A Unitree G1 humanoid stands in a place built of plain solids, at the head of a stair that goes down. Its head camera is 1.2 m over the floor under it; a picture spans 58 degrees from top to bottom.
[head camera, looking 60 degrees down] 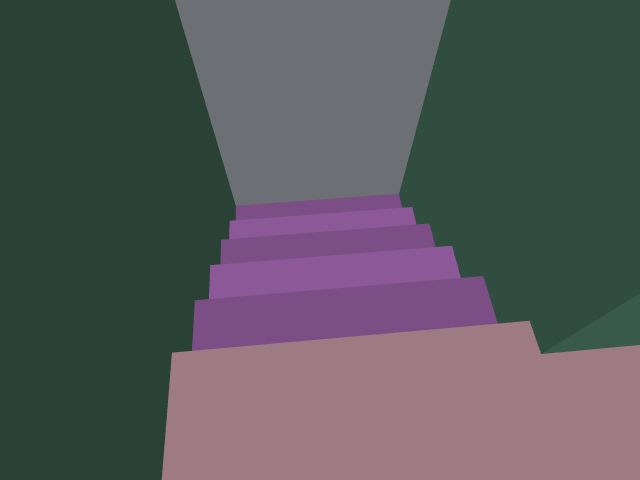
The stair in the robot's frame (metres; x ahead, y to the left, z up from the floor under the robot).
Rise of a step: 0.20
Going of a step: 0.24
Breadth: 1.02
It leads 5 degrees to the left of straight ahead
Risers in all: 6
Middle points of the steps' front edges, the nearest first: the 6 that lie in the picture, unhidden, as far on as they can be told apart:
0.38 -0.10 0.00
0.62 -0.07 -0.20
0.85 -0.05 -0.40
1.09 -0.03 -0.61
1.33 -0.01 -0.81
1.57 0.01 -1.01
